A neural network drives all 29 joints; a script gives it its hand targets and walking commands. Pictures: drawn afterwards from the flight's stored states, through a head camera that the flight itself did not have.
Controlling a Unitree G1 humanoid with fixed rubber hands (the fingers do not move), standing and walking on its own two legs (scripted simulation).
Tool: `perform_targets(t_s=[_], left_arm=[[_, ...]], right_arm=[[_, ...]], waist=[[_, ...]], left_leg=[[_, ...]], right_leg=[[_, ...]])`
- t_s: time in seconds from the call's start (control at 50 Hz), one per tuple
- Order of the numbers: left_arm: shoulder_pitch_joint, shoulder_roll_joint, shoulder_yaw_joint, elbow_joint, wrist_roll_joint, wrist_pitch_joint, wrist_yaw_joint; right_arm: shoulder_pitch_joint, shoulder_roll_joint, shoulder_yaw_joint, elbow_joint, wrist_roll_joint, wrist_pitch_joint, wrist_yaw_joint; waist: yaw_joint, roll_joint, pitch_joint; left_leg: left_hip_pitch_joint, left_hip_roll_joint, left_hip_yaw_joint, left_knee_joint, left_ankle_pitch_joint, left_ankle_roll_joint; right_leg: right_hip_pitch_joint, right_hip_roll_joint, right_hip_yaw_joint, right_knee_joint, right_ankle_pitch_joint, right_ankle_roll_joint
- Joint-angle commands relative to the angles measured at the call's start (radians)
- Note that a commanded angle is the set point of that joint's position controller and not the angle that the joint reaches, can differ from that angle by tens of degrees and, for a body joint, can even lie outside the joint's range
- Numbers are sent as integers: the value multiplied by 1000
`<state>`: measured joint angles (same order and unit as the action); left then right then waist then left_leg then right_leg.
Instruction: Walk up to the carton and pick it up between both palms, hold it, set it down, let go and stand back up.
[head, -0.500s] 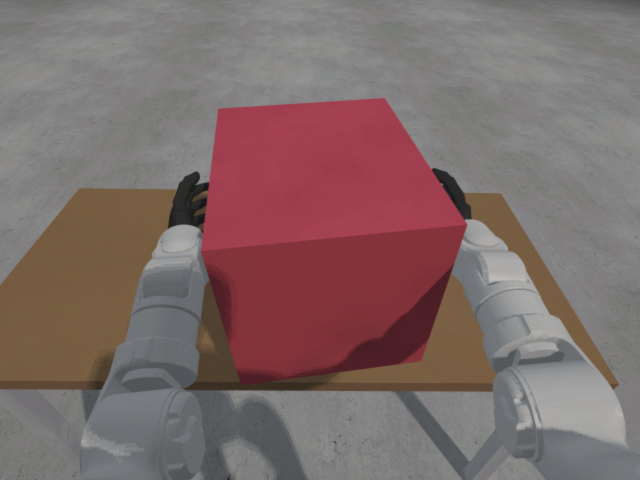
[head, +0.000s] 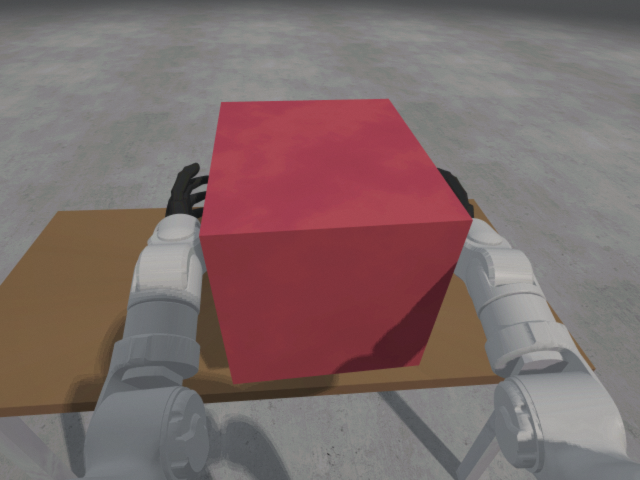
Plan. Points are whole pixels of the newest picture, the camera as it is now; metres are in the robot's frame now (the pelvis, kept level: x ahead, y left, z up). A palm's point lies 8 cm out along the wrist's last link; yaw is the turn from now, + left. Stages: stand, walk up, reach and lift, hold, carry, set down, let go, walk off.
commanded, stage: reach and lift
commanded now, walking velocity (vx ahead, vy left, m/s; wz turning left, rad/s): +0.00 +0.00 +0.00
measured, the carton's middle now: (317, 229) +0.43 -0.01 +0.14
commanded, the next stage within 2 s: hold in 1.38 s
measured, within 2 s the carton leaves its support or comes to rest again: neither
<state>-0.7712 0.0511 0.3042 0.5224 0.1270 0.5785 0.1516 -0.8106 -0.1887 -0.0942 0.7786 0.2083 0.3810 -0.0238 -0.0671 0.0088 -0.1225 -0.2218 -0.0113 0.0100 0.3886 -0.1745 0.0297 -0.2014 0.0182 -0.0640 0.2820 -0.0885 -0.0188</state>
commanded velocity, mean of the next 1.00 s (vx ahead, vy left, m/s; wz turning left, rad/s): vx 0.00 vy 0.00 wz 0.00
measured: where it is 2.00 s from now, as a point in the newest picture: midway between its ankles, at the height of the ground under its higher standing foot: outside the picture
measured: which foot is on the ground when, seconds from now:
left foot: down 0.00-1.00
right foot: down 0.00-1.00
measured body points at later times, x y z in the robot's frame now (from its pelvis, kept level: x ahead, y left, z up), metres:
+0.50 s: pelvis +0.01 +0.00 +0.00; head -0.05 +0.01 +0.45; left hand +0.40 +0.17 +0.21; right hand +0.40 -0.17 +0.20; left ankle +0.02 +0.09 -0.75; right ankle +0.04 -0.11 -0.75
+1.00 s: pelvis +0.00 +0.00 +0.00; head -0.06 +0.01 +0.45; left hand +0.40 +0.17 +0.23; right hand +0.39 -0.18 +0.22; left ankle +0.02 +0.09 -0.75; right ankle +0.04 -0.11 -0.75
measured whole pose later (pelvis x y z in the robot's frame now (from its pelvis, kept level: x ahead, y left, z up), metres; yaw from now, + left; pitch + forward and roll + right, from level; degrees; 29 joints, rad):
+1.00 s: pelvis +0.00 +0.00 +0.00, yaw +0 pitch -2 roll -1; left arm -0.79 0.08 0.32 0.41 0.15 0.72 0.09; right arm -0.83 -0.19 -0.05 0.65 0.27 0.53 -0.11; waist -0.08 0.01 -0.12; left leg -0.16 -0.01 0.01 0.37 -0.18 0.03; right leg -0.13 0.02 -0.06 0.24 -0.08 -0.02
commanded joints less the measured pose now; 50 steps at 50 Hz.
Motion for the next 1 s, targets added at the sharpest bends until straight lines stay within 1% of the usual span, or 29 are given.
perform_targets(t_s=[0.0, 0.02, 0.04, 0.06, 0.08, 0.16, 0.18, 0.22, 0.24, 0.26, 0.28, 0.34, 0.36, 0.42, 0.44, 0.48, 0.52, 0.6, 0.62, 0.66, 0.72, 0.78, 0.8, 0.84, 0.86, 0.92, 0.94, 0.96, 0.98], left_arm=[[-798, -661, -468, -223, -190, -52, -195], [-798, -666, -473, -248, -191, -50, -196], [-806, -661, -472, -261, -190, -49, -198], [-798, -662, -470, -250, -189, -43, -201], [-800, -644, -456, -239, -180, -41, -207], [-798, -629, -451, -273, -180, -31, -226], [-792, -635, -458, -271, -179, -28, -227], [-811, -638, -482, -299, -194, -27, -233], [-807, -632, -484, -308, -194, -25, -235], [-816, -631, -492, -322, -198, -25, -237], [-806, -632, -487, -308, -196, -22, -240], [-800, -628, -477, -304, -180, -9, -249], [-796, -625, -467, -283, -173, -6, -253], [-799, -629, -481, -299, -182, 1, -259], [-799, -635, -495, -329, -191, 0, -257], [-812, -628, -494, -350, -194, 0, -255], [-814, -629, -494, -343, -190, 6, -254], [-799, -619, -471, -322, -176, 23, -258], [-808, -621, -478, -341, -181, 25, -257], [-810, -622, -476, -336, -179, 31, -255], [-827, -618, -476, -342, -183, 38, -251], [-822, -614, -464, -329, -179, 47, -248], [-836, -612, -467, -348, -180, 48, -247], [-840, -602, -450, -319, -171, 56, -250], [-835, -599, -444, -320, -172, 60, -251], [-844, -591, -455, -340, -181, 64, -254], [-844, -595, -461, -361, -184, 66, -254], [-862, -596, -466, -352, -188, 68, -255], [-855, -595, -468, -355, -189, 71, -257]], right_arm=[[-942, 647, 301, -390, 118, -65, 94], [-939, 663, 321, -410, 127, -62, 88], [-930, 669, 321, -403, 132, -57, 85], [-941, 667, 328, -417, 136, -52, 81], [-923, 663, 315, -389, 136, -44, 77], [-922, 692, 338, -439, 151, -29, 58], [-943, 683, 336, -457, 155, -28, 54], [-918, 681, 341, -468, 159, -15, 43], [-906, 678, 345, -472, 162, -11, 39], [-905, 683, 350, -487, 163, -6, 35], [-914, 676, 351, -499, 168, -2, 32], [-893, 670, 335, -472, 158, 14, 27], [-893, 656, 326, -456, 154, 18, 27], [-916, 650, 323, -492, 154, 21, 25], [-906, 652, 331, -511, 158, 21, 25], [-908, 660, 347, -529, 168, 28, 25], [-898, 649, 338, -513, 169, 36, 24], [-909, 645, 339, -502, 168, 47, 27], [-907, 643, 332, -508, 168, 47, 29], [-924, 636, 339, -521, 172, 48, 31], [-926, 634, 333, -510, 172, 54, 35], [-954, 644, 351, -532, 181, 58, 36], [-952, 642, 350, -520, 184, 61, 39], [-951, 630, 331, -483, 177, 65, 40], [-965, 637, 339, -499, 180, 65, 40], [-959, 643, 342, -498, 187, 74, 33], [-959, 643, 347, -514, 193, 75, 31], [-967, 636, 337, -505, 192, 77, 28], [-958, 636, 332, -503, 190, 79, 28]], waist=[[5, 12, -489], [8, 8, -510], [5, 18, -515], [7, 12, -510], [3, 18, -471], [4, 8, -495], [4, 19, -492], [-23, 28, -494], [-20, 30, -495], [-26, 27, -502], [-29, 26, -488], [-35, 35, -436], [-41, 37, -413], [-46, 30, -436], [-49, 32, -461], [-42, 30, -471], [-48, 35, -449], [-32, 28, -431], [-39, 35, -436], [-27, 30, -442], [-30, 40, -447], [-12, 21, -460], [-10, 28, -459], [-15, 33, -427], [-6, 15, -443], [-13, 30, -469], [-15, 25, -477], [-21, 41, -470], [-26, 38, -459]], left_leg=[[95, -29, -70, -56, 169, -68], [98, -32, -69, -54, 182, -68], [102, -31, -73, -52, 190, -71], [98, -31, -76, -50, 192, -69], [89, -35, -73, -59, 162, -65], [78, -44, -66, -57, 181, -62], [84, -41, -69, -59, 188, -65], [91, -44, -74, -54, 210, -73], [102, -44, -73, -53, 223, -76], [106, -45, -76, -50, 229, -77], [101, -44, -79, -52, 221, -77], [94, -40, -77, -63, 192, -77], [96, -36, -81, -69, 179, -77], [105, -30, -80, -67, 202, -81], [116, -29, -83, -59, 224, -84], [106, -35, -82, -57, 233, -86], [106, -33, -85, -64, 223, -88], [100, -27, -80, -71, 196, -82], [101, -27, -80, -71, 199, -82], [110, -23, -82, -70, 210, -85], [111, -22, -82, -68, 212, -87], [106, -24, -80, -69, 207, -79], [108, -22, -78, -69, 207, -79], [101, -20, -80, -79, 176, -80], [103, -18, -77, -79, 173, -74], [112, -26, -70, -67, 203, -75], [114, -26, -71, -66, 225, -77], [117, -26, -72, -67, 215, -79], [113, -27, -74, -68, 210, -80]], right_leg=[[257, 45, 58, 6, 174, 10], [277, 45, 59, 10, 202, 11], [280, 43, 61, 9, 205, 10], [282, 43, 63, 8, 204, 10], [285, 39, 69, 3, 189, 11], [340, 32, 77, 9, 232, 16], [334, 33, 79, 8, 232, 17], [340, 34, 78, 6, 254, 15], [338, 36, 75, 4, 258, 14], [343, 35, 77, 5, 268, 15], [339, 35, 76, 1, 254, 16], [329, 35, 74, -8, 211, 14], [318, 36, 72, -10, 191, 14], [326, 41, 69, -12, 195, 12], [339, 42, 70, -8, 217, 11], [349, 41, 72, -2, 241, 11], [336, 43, 68, -6, 220, 13], [325, 43, 72, -17, 181, 10], [325, 45, 69, -15, 178, 10], [317, 48, 65, -16, 173, 8], [310, 47, 64, -17, 169, 6], [314, 47, 65, -16, 167, 6], [307, 49, 65, -16, 162, 8], [293, 49, 64, -22, 130, 5], [305, 50, 65, -20, 130, 5], [329, 45, 72, -15, 179, 8], [333, 47, 69, -11, 200, 10], [321, 47, 70, -16, 185, 10], [320, 46, 70, -17, 182, 10]])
